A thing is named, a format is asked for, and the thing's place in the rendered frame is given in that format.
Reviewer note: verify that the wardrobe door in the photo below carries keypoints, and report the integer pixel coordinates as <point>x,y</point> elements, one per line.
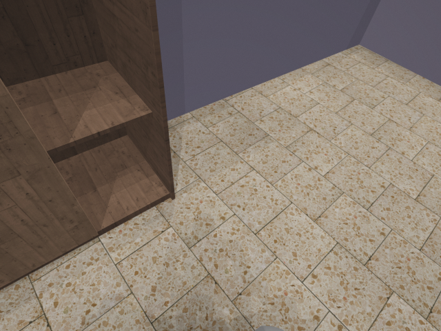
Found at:
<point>40,218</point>

